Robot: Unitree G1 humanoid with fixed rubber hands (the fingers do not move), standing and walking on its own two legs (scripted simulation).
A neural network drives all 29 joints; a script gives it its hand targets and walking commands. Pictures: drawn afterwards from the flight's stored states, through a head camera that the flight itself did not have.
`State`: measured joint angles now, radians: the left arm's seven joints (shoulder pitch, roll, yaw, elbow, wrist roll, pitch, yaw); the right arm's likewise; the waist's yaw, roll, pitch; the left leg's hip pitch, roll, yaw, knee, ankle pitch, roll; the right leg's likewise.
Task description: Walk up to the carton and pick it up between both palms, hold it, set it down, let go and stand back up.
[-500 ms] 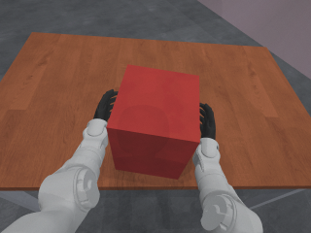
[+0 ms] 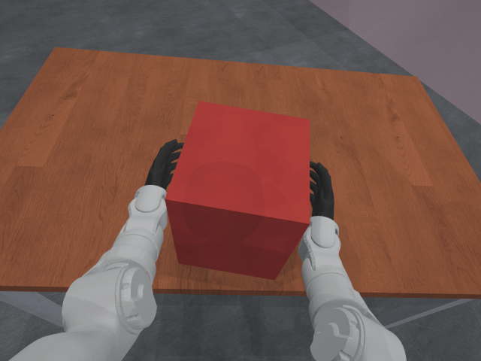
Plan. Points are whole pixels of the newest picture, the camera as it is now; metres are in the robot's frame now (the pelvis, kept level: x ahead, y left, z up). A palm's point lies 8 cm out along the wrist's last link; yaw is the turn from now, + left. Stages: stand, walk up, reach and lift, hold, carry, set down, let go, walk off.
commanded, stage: reach and lift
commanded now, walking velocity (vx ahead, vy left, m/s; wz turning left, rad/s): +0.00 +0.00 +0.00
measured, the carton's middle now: (239, 196) +0.40 +0.00 -0.01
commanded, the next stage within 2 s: none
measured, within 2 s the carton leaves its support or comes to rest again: leaves its support in 0.68 s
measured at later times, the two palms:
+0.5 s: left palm (157, 184) +0.40 +0.15 +0.03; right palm (320, 209) +0.36 -0.14 +0.03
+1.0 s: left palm (153, 167) +0.41 +0.15 +0.07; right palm (328, 193) +0.36 -0.14 +0.08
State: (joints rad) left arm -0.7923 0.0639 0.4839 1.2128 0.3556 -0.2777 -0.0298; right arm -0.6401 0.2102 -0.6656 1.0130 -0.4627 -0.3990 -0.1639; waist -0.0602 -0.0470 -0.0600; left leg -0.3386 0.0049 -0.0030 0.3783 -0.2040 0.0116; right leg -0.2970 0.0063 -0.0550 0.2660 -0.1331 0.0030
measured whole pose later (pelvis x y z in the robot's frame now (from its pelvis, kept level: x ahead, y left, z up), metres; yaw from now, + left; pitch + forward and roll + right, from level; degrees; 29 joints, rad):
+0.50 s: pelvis +0.00 +0.00 +0.00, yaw +0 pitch +11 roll -2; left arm -0.79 0.08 0.36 1.27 0.28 -0.32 0.03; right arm -0.66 0.15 -0.60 1.14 -0.40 -0.47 -0.19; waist -0.06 -0.05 -0.10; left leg -0.37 0.01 -0.01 0.38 -0.19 0.01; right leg -0.31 0.01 -0.06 0.24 -0.11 0.00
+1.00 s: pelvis -0.01 +0.00 +0.00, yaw +0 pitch +8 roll -1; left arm -0.82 0.13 0.24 1.28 0.12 -0.29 0.04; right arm -0.69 0.11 -0.36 1.14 -0.19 -0.39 -0.24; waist -0.07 -0.05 -0.14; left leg -0.30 0.01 0.00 0.35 -0.19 0.01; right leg -0.26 0.01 -0.05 0.24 -0.12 0.00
